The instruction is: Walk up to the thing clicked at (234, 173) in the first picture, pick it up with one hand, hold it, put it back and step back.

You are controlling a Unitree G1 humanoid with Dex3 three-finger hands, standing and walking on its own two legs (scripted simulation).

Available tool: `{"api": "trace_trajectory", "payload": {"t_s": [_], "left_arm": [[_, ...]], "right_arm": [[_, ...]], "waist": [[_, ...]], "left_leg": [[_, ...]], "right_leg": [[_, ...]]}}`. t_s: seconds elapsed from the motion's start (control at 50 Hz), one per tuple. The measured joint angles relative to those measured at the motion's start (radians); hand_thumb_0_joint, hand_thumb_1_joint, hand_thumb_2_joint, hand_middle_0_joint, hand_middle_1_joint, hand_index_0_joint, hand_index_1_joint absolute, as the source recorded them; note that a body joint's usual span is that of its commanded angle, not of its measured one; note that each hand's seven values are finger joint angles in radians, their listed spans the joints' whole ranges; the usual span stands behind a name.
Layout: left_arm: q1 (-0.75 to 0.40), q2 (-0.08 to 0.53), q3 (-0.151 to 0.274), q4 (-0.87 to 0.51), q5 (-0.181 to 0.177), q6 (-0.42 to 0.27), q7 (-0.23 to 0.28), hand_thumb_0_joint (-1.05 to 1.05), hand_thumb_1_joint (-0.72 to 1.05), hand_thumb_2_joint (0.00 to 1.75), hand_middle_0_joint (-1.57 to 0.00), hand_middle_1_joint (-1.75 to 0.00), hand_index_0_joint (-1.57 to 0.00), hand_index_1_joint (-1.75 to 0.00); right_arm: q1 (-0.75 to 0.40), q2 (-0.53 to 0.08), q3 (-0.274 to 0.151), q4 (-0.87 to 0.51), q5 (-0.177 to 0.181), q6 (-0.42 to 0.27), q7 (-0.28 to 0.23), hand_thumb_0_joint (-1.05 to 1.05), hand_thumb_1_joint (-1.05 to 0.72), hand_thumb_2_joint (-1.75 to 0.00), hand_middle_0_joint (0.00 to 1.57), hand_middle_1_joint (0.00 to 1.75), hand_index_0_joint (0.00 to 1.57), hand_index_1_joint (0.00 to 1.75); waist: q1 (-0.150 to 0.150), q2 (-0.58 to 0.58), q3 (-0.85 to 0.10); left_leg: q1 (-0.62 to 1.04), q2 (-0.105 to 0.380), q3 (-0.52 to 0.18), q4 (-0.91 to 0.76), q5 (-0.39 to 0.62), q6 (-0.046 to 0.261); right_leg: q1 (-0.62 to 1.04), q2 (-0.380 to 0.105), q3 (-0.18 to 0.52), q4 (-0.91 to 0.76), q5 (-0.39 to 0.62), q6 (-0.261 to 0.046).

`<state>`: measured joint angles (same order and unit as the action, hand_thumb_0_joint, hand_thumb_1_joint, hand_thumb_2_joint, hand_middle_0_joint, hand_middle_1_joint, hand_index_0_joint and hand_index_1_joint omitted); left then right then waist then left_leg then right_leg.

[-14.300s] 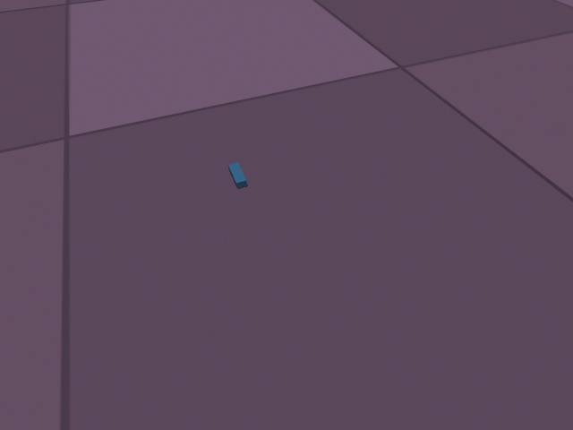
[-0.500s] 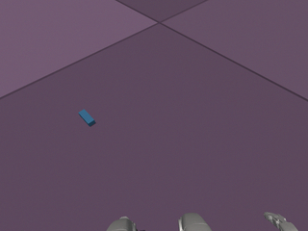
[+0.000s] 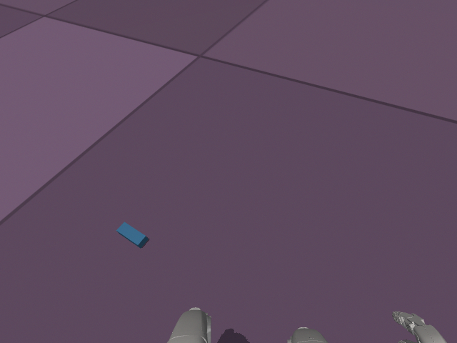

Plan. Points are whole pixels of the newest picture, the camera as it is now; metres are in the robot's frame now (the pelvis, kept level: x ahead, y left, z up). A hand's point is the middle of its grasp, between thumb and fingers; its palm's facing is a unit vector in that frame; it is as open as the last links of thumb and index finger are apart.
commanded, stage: walk up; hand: left
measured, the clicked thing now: (132, 234) +0.68 +0.56 -0.72
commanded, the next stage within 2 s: none
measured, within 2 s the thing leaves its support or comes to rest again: neither
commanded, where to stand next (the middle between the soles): +0.25 +0.60 m, yaw -34 degrees
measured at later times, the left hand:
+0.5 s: hand (1, 302) +0.24 +0.53 -0.12, palm faces -0.24 -0.77 -0.59, open 7.4 cm
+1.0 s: hand out of the picture +0.32 +0.77 -0.13, palm faces -0.32 -0.74 -0.59, open 7.4 cm
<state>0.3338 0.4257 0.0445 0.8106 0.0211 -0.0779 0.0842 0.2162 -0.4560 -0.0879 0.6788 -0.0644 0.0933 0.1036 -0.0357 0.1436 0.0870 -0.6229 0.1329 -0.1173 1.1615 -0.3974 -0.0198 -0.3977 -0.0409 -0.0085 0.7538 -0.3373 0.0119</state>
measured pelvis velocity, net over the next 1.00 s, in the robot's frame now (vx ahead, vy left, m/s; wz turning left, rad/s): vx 0.13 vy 0.49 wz -0.37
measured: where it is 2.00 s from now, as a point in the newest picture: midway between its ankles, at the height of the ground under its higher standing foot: outside the picture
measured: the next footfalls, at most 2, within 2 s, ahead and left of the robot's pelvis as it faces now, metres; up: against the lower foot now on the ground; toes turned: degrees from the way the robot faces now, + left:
left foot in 0.14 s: +0.13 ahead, +0.27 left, +0.00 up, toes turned -2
right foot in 0.44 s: +0.19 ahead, +0.11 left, +0.00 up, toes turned -18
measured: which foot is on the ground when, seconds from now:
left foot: up 0.00-0.12, down 0.14-0.44, up 0.46-0.76, down 0.78-1.00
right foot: down 0.00-0.14, up 0.16-0.42, down 0.44-0.80, up 0.82-1.00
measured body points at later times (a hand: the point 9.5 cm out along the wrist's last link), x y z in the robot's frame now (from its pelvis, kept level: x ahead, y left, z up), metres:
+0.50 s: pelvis +0.09 +0.24 -0.01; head +0.14 +0.20 +0.43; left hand +0.25 +0.56 -0.08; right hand +0.08 -0.09 -0.14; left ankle +0.09 +0.30 -0.67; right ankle +0.15 +0.13 -0.71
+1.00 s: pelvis +0.13 +0.49 -0.01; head +0.17 +0.46 +0.43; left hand +0.33 +0.81 -0.09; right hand +0.09 +0.17 -0.13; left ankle +0.19 +0.57 -0.71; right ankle +0.15 +0.39 -0.67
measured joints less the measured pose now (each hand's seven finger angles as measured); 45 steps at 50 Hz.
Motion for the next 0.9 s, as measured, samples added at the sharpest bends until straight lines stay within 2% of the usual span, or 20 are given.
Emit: {"api": "trace_trajectory", "payload": {"t_s": [0.06, 0.12, 0.16, 0.18, 0.24, 0.28, 0.38, 0.42, 0.44, 0.46, 0.5, 0.54, 0.58, 0.68, 0.76, 0.78, 0.8, 0.82, 0.84, 0.9], "left_arm": [[0.031, 0.009, 0.003, 0.006, 0.015, -0.004, -0.001, 0.00, 0.89, 0.90, -0.21, -0.30, -0.21, -0.30], [0.054, 0.035, 0.009, 0.011, 0.022, -0.001, 0.003, 0.00, 0.89, 0.90, -0.21, -0.30, -0.21, -0.30], [0.052, 0.067, 0.022, 0.030, 0.022, 0.011, 0.015, 0.00, 0.89, 0.90, -0.21, -0.30, -0.21, -0.30], [0.041, 0.077, 0.030, 0.051, 0.017, 0.023, 0.026, 0.00, 0.89, 0.90, -0.21, -0.30, -0.21, -0.30], [-0.002, 0.088, 0.031, 0.109, -0.005, 0.034, 0.044, 0.01, 0.90, 0.90, -0.21, -0.30, -0.21, -0.30], [-0.014, 0.091, 0.029, 0.120, -0.021, 0.026, 0.036, 0.01, 0.90, 0.90, -0.20, -0.30, -0.20, -0.30], [-0.018, 0.044, 0.012, 0.091, -0.033, 0.011, 0.016, 0.01, 0.90, 0.90, -0.20, -0.30, -0.20, -0.30], [-0.011, 0.022, 0.006, 0.061, -0.033, 0.002, 0.013, 0.00, 0.90, 0.90, -0.20, -0.30, -0.20, -0.30], [0.000, 0.023, 0.006, 0.037, -0.029, -0.006, 0.014, 0.00, 0.90, 0.90, -0.20, -0.30, -0.20, -0.30], [0.006, 0.023, 0.012, 0.016, -0.020, -0.013, 0.019, 0.00, 0.90, 0.90, -0.20, -0.30, -0.21, -0.30], [-0.001, 0.017, 0.013, -0.015, -0.009, -0.006, 0.030, 0.00, 0.90, 0.90, -0.21, -0.30, -0.21, -0.30], [-0.016, 0.011, 0.011, -0.028, -0.011, 0.003, 0.038, 0.00, 0.90, 0.90, -0.21, -0.30, -0.21, -0.30], [-0.023, 0.003, 0.013, -0.037, -0.006, 0.005, 0.039, 0.00, 0.90, 0.90, -0.21, -0.30, -0.21, -0.30], [-0.012, 0.024, 0.021, -0.044, 0.024, 0.003, 0.018, 0.00, 0.89, 0.90, -0.21, -0.30, -0.21, -0.30], [-0.013, 0.056, 0.030, -0.044, 0.033, 0.001, 0.009, 0.00, 0.89, 0.90, -0.21, -0.30, -0.21, -0.30], [-0.018, 0.066, 0.031, -0.041, 0.031, 0.004, 0.009, 0.00, 0.89, 0.90, -0.21, -0.30, -0.21, -0.30], [-0.027, 0.080, 0.036, -0.029, 0.029, 0.010, 0.013, 0.00, 0.89, 0.90, -0.21, -0.30, -0.21, -0.30], [-0.036, 0.085, 0.042, -0.009, 0.023, 0.020, 0.022, 0.00, 0.89, 0.90, -0.21, -0.30, -0.21, -0.30], [-0.045, 0.083, 0.045, 0.016, 0.017, 0.031, 0.033, 0.00, 0.89, 0.90, -0.21, -0.30, -0.21, -0.30], [-0.057, 0.090, 0.051, 0.069, -0.008, 0.037, 0.042, 0.00, 0.90, 0.90, -0.20, -0.30, -0.21, -0.30]], "right_arm": [[-0.028, -0.030, -0.016, -0.015, -0.003, 0.002, 0.009, 0.01, -0.91, -0.89, 0.21, 0.30, 0.20, 0.30], [-0.040, -0.061, -0.037, -0.026, -0.004, -0.004, 0.009, 0.01, -0.91, -0.89, 0.20, 0.30, 0.20, 0.30], [-0.042, -0.057, -0.050, -0.031, -0.013, -0.025, -0.001, 0.01, -0.91, -0.89, 0.20, 0.30, 0.20, 0.30], [-0.039, -0.048, -0.048, -0.032, -0.013, -0.037, -0.008, 0.01, -0.91, -0.89, 0.20, 0.30, 0.20, 0.30], [-0.019, -0.004, -0.028, -0.008, -0.004, -0.045, -0.025, 0.01, -0.91, -0.89, 0.20, 0.30, 0.20, 0.30], [0.000, 0.030, -0.011, 0.008, -0.002, -0.039, -0.032, 0.01, -0.91, -0.89, 0.20, 0.30, 0.20, 0.30], [0.057, 0.043, 0.004, 0.013, -0.018, -0.027, -0.040, 0.01, -0.91, -0.89, 0.21, 0.30, 0.20, 0.30], [0.075, 0.033, 0.000, 0.004, -0.018, -0.014, -0.039, 0.01, -0.90, -0.89, 0.21, 0.30, 0.20, 0.30], [0.086, 0.031, -0.002, -0.002, -0.015, -0.007, -0.039, 0.01, -0.90, -0.89, 0.21, 0.30, 0.20, 0.30], [0.089, 0.028, -0.004, -0.005, -0.011, -0.001, -0.039, 0.01, -0.90, -0.89, 0.21, 0.30, 0.20, 0.30], [0.080, 0.024, -0.009, -0.001, -0.006, 0.016, -0.047, 0.01, -0.90, -0.89, 0.21, 0.30, 0.20, 0.30], [0.071, 0.021, -0.011, 0.009, -0.006, 0.032, -0.050, 0.01, -0.91, -0.89, 0.21, 0.30, 0.20, 0.30], [0.054, 0.012, -0.011, 0.013, -0.005, 0.035, -0.042, 0.01, -0.91, -0.89, 0.20, 0.30, 0.20, 0.30], [0.010, -0.016, -0.020, -0.007, -0.004, 0.025, -0.012, 0.01, -0.91, -0.89, 0.21, 0.30, 0.20, 0.30], [-0.011, -0.056, -0.040, -0.023, -0.004, 0.015, -0.008, 0.01, -0.91, -0.89, 0.21, 0.30, 0.20, 0.30], [-0.011, -0.065, -0.047, -0.024, -0.006, 0.007, -0.011, 0.01, -0.91, -0.89, 0.20, 0.30, 0.20, 0.30], [-0.013, -0.060, -0.051, -0.022, -0.011, -0.002, -0.016, 0.01, -0.91, -0.89, 0.20, 0.30, 0.20, 0.30], [-0.008, -0.056, -0.047, -0.022, -0.012, -0.009, -0.019, 0.01, -0.91, -0.89, 0.20, 0.30, 0.20, 0.30], [-0.003, -0.052, -0.040, -0.017, -0.010, -0.014, -0.023, 0.01, -0.91, -0.89, 0.20, 0.30, 0.20, 0.30], [0.005, 0.002, -0.016, 0.004, -0.012, -0.013, -0.037, 0.01, -0.91, -0.89, 0.20, 0.30, 0.20, 0.30]], "waist": [[0.018, -0.005, -0.012], [0.034, -0.017, -0.025], [0.030, -0.064, -0.013], [0.030, -0.078, -0.004], [0.016, -0.092, 0.015], [0.003, -0.112, 0.024], [-0.042, -0.092, 0.038], [-0.052, -0.069, 0.041], [-0.050, -0.069, 0.038], [-0.037, -0.062, 0.040], [-0.024, -0.025, 0.061], [-0.008, -0.006, 0.062], [0.002, 0.005, 0.057], [0.020, -0.016, 0.029], [0.036, -0.031, 0.012], [0.036, -0.039, 0.013], [0.039, -0.065, 0.026], [0.039, -0.071, 0.030], [0.032, -0.058, 0.031], [0.003, -0.068, 0.034]], "left_leg": [[0.005, 0.020, 0.006, -0.087, 0.000, 0.011], [0.057, 0.002, 0.038, -0.182, -0.030, 0.025], [0.082, -0.041, 0.090, -0.183, -0.053, -0.010], [0.082, -0.047, 0.113, -0.152, -0.074, -0.014], [0.124, -0.048, 0.157, -0.172, -0.086, 0.010], [0.174, -0.059, 0.195, -0.237, -0.068, 0.033], [0.267, -0.097, 0.265, -0.362, -0.039, 0.093], [0.274, -0.108, 0.289, -0.355, -0.052, 0.109], [0.258, -0.117, 0.301, -0.312, -0.060, 0.105], [0.226, -0.120, 0.290, -0.234, -0.072, 0.078], [0.144, -0.126, 0.197, -0.019, -0.131, 0.024], [0.069, -0.120, 0.130, 0.156, -0.131, 0.010], [0.022, -0.091, 0.079, 0.218, -0.091, 0.014], [0.029, -0.009, 0.019, 0.077, -0.080, 0.027], [0.102, -0.002, 0.041, -0.105, -0.126, 0.040], [0.120, -0.016, 0.059, -0.143, -0.125, 0.015], [0.124, -0.041, 0.090, -0.124, -0.133, -0.012], [0.119, -0.049, 0.108, -0.096, -0.143, -0.021], [0.114, -0.044, 0.110, -0.077, -0.150, -0.019], [0.131, -0.048, 0.137, -0.115, -0.125, 0.011]], "right_leg": [[-0.021, -0.035, 0.058, 0.037, -0.037, 0.009], [-0.055, -0.077, 0.123, 0.088, -0.082, 0.009], [-0.095, -0.117, 0.188, 0.179, -0.108, -0.025], [-0.126, -0.098, 0.209, 0.267, -0.144, -0.042], [-0.216, -0.018, 0.134, 0.494, -0.160, -0.066], [-0.241, 0.004, 0.049, 0.503, -0.122, -0.064], [-0.190, 0.033, -0.122, 0.267, -0.092, -0.054], [-0.129, 0.045, -0.148, 0.107, 0.006, -0.066], [-0.085, 0.048, -0.144, 0.014, 0.065, -0.073], [-0.077, 0.053, -0.131, -0.001, 0.063, -0.087], [-0.087, 0.060, -0.128, 0.051, 0.039, -0.084], [-0.085, 0.046, -0.116, 0.066, 0.032, -0.077], [-0.084, 0.024, -0.092, 0.063, 0.037, -0.059], [-0.135, -0.046, 0.012, 0.098, 0.034, -0.029], [-0.207, -0.095, 0.108, 0.141, 0.033, -0.014], [-0.225, -0.112, 0.136, 0.157, 0.030, -0.014], [-0.236, -0.124, 0.184, 0.183, 0.005, -0.036], [-0.250, -0.099, 0.220, 0.238, -0.071, -0.046], [-0.264, -0.060, 0.213, 0.316, -0.134, -0.053], [-0.294, 0.022, 0.119, 0.489, -0.168, -0.056]]}}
